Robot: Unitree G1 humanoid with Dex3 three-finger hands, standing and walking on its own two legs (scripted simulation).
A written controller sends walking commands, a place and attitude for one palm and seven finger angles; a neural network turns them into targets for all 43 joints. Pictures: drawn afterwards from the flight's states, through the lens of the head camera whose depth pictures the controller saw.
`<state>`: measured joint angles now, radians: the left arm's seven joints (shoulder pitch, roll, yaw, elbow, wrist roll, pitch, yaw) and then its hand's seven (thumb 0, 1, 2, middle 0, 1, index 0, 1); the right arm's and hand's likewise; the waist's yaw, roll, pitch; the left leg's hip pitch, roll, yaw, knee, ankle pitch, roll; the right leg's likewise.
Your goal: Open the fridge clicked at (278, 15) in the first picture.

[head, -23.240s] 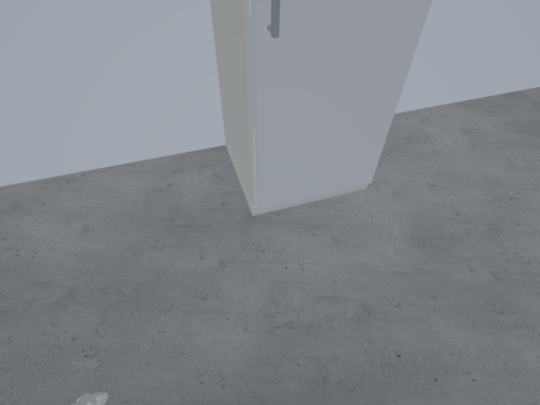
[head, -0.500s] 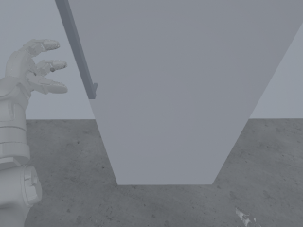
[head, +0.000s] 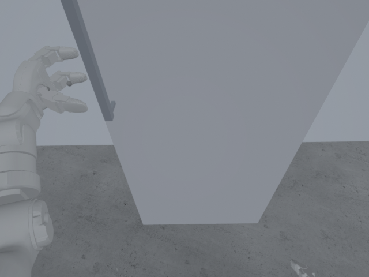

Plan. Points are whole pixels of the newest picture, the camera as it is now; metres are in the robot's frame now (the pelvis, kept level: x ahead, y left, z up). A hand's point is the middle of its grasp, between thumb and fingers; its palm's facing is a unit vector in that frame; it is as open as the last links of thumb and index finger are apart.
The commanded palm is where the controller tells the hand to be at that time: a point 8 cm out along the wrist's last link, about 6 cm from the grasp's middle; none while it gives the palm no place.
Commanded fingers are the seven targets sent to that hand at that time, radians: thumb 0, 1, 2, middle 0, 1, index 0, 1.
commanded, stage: feel for the door with the fingertips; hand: left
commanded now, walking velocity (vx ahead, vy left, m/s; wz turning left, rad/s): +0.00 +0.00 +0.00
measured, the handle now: (92, 54) +0.48 +0.21 +0.26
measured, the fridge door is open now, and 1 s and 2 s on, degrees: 0 0 0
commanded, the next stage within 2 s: slide the fingers in behind the handle in 0.86 s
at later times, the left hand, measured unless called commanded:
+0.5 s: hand (80, 79) +0.42 +0.22 +0.24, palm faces +0.08 -1.00 -0.01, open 14.0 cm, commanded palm +0.39 +0.28 +0.24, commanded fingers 0.00 -0.50 0.30 -0.30 -1.20 -0.30 -1.20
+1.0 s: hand (80, 76) +0.44 +0.23 +0.24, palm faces +0.07 -1.00 +0.00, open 13.8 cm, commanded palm +0.41 +0.28 +0.24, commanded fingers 0.00 -0.50 0.30 -0.30 -1.20 -0.30 -1.20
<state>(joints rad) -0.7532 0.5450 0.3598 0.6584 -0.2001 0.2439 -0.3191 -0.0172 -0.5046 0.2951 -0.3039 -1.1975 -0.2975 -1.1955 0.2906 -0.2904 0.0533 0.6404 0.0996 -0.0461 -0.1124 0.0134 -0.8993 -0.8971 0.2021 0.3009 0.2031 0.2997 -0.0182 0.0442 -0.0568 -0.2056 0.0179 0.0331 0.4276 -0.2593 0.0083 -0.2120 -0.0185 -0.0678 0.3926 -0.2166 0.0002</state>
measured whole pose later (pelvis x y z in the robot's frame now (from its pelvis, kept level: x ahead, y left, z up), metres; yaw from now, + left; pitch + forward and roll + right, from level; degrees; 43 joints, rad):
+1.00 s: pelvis +0.00 +0.00 +0.00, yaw +0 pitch +3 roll -1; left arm -0.88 0.53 0.34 0.81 -0.16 0.21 -0.26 -0.02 -0.50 0.30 -0.35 -1.22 -0.34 -1.23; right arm 0.31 -0.28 0.05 0.67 0.08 -0.05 -0.11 0.01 -0.90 -0.90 0.20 0.30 0.20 0.30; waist -0.04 0.03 -0.05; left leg -0.21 0.02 0.04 0.42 -0.25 0.01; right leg -0.22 -0.02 -0.06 0.38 -0.20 0.00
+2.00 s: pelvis +0.00 -0.01 +0.00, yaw +0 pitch +1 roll +0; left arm -0.76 0.41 0.30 0.56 -0.18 0.31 -0.16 -0.02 -0.50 0.30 -0.31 -1.20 -0.30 -1.20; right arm 0.26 -0.27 0.05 0.66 0.08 -0.02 -0.11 0.01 -0.90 -0.90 0.20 0.30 0.20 0.30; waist -0.01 0.04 -0.05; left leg -0.16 0.02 0.04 0.40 -0.25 0.00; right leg -0.18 -0.01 -0.06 0.38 -0.21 -0.01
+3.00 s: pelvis +0.00 +0.00 +0.00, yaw -1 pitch +1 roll +0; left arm -0.77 0.38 0.29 0.56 -0.17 0.31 -0.13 -0.02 -0.46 0.31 -0.31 -1.20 -0.30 -1.20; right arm 0.25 -0.26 0.06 0.66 0.08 -0.02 -0.10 0.01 -0.90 -0.90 0.20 0.30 0.20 0.30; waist -0.01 0.04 -0.05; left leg -0.16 0.01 0.04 0.39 -0.25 0.01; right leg -0.18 -0.02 -0.05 0.37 -0.20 0.00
